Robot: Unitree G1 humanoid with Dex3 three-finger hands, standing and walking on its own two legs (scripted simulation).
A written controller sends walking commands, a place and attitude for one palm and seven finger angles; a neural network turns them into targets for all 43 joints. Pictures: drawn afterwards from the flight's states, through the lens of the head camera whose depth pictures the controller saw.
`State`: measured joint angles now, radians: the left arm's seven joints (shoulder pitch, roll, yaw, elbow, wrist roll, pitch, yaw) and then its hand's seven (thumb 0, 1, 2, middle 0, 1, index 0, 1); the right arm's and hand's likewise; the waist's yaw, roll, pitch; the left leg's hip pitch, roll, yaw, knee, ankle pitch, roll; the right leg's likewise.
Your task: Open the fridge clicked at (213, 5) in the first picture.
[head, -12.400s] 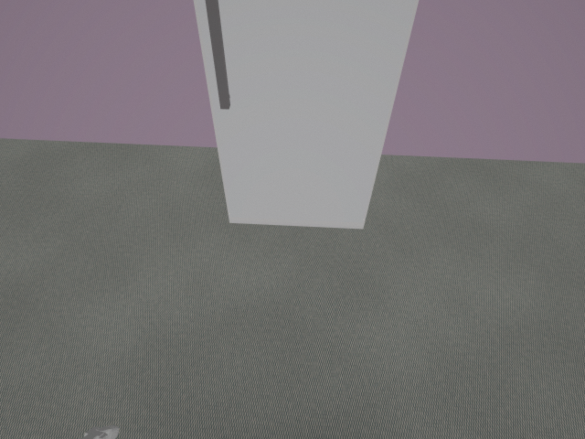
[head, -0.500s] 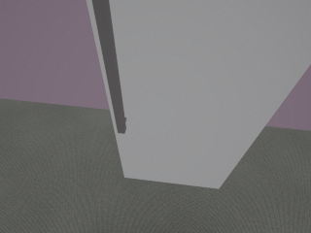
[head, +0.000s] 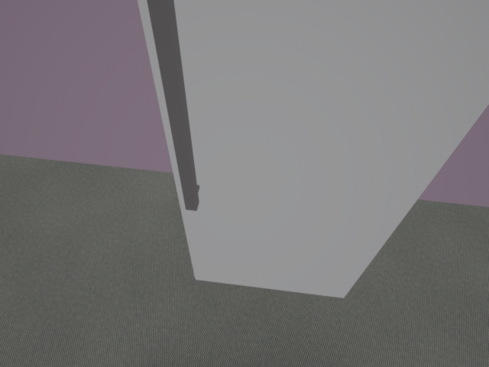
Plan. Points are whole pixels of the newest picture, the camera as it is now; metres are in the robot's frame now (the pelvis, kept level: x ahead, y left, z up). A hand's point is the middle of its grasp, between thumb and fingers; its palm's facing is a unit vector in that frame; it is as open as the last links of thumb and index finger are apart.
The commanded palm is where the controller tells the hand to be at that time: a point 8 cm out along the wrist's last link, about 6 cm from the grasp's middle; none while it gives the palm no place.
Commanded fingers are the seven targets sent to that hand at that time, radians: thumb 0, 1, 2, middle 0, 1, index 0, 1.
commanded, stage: look again from close up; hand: left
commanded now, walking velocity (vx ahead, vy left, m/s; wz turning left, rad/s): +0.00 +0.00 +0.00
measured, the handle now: (183, 117) +0.51 +0.16 +0.14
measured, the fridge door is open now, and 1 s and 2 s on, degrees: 0 0 0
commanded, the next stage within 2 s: raise the hand to about handle height in 0.94 s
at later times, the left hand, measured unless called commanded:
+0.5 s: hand out of the picture -0.01 +0.19 -0.18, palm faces +0.03 -0.98 -0.21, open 7.3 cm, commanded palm none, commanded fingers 0.00 0.90 0.90 -0.20 -0.30 -0.20 -0.30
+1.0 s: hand out of the picture -0.01 +0.20 -0.18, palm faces +0.04 -0.98 -0.21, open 7.3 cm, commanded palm none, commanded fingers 0.00 0.90 0.90 -0.20 -0.30 -0.20 -0.30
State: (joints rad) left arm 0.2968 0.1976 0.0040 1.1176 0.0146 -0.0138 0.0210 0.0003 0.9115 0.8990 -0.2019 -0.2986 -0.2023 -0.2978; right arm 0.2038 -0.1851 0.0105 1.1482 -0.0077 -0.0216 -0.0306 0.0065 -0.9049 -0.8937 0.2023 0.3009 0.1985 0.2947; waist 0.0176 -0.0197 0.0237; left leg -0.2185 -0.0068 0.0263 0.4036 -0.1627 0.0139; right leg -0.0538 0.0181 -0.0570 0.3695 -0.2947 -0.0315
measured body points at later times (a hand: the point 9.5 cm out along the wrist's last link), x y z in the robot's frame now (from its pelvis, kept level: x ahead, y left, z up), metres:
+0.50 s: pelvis +0.00 +0.00 +0.00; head +0.00 +0.01 +0.45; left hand -0.01 +0.24 -0.16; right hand +0.03 -0.24 -0.15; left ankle +0.03 +0.11 -0.74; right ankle -0.06 -0.09 -0.74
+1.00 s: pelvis +0.00 +0.01 +0.00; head +0.00 +0.02 +0.45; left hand -0.01 +0.25 -0.16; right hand +0.04 -0.23 -0.15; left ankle +0.03 +0.11 -0.74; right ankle -0.06 -0.09 -0.74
